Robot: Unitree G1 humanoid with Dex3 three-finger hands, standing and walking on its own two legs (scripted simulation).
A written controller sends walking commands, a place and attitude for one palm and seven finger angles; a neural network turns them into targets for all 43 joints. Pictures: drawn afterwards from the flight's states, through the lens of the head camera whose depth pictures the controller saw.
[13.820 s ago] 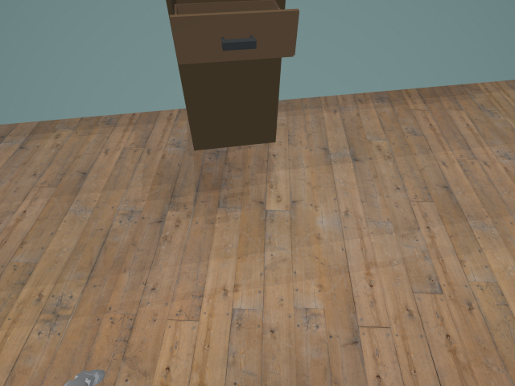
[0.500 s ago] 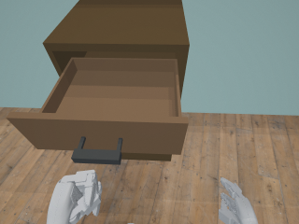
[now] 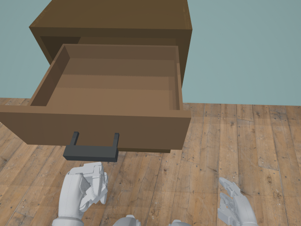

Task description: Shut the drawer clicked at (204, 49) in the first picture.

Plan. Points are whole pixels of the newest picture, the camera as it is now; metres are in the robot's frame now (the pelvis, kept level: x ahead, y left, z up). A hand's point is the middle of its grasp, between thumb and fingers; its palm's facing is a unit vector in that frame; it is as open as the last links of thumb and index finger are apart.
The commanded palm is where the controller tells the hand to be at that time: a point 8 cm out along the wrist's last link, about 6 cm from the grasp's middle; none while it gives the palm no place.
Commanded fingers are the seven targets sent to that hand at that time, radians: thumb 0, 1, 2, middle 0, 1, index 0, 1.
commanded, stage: bring the fist close to the handle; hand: left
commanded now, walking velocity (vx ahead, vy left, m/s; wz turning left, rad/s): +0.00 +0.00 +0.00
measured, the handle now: (93, 144) +0.30 +0.15 +0.07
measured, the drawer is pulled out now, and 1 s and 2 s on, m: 0.30 0.27 0.14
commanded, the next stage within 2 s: push the drawer shut in 0.32 s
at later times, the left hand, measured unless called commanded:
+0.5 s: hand (98, 189) +0.20 +0.12 +0.07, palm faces -0.01 -1.00 +0.00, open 3.3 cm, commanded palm +0.18 +0.18 +0.07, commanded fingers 0.00 0.90 0.90 -1.40 -1.60 -1.40 -1.60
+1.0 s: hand (101, 165) +0.25 +0.13 +0.06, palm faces -0.04 -1.00 -0.02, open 3.0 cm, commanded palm +0.25 +0.18 +0.07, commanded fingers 0.00 0.90 0.90 -1.40 -1.60 -1.40 -1.60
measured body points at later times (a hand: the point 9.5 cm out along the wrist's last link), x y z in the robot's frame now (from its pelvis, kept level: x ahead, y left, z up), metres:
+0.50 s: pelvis +0.00 +0.01 +0.00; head +0.05 +0.00 +0.45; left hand +0.19 +0.18 +0.07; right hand +0.18 -0.22 -0.07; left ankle +0.00 +0.09 -0.66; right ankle -0.01 -0.06 -0.66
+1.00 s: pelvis -0.01 +0.02 +0.00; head +0.05 +0.02 +0.45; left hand +0.25 +0.18 +0.06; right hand +0.16 -0.21 -0.08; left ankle +0.00 +0.09 -0.66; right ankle -0.01 -0.06 -0.66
